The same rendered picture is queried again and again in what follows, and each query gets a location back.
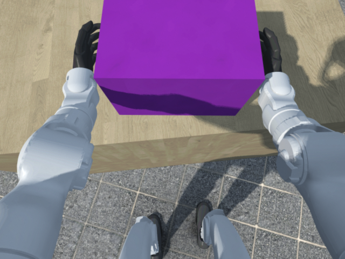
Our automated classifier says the robot right forearm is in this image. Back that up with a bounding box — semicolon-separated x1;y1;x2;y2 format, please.
258;72;335;151

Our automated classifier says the left robot upper arm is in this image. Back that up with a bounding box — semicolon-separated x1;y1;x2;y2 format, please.
0;127;94;259

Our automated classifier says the left robot shin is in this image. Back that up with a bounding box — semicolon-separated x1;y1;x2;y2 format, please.
135;216;159;255

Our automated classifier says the robot right hand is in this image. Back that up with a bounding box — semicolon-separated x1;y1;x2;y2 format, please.
259;28;282;75

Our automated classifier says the robot left hand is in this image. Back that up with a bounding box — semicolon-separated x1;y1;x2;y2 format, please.
73;21;101;72

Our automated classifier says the pedestal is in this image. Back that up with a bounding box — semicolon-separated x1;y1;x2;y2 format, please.
0;0;345;174

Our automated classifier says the right robot upper arm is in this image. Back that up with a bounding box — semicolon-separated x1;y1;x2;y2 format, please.
276;132;345;259

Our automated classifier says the carton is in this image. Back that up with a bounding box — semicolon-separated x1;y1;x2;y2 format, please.
93;0;265;116

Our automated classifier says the robot left forearm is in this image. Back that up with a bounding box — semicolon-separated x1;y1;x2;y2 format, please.
17;67;100;179

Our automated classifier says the right robot foot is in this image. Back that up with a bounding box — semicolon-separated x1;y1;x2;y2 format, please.
196;202;211;249

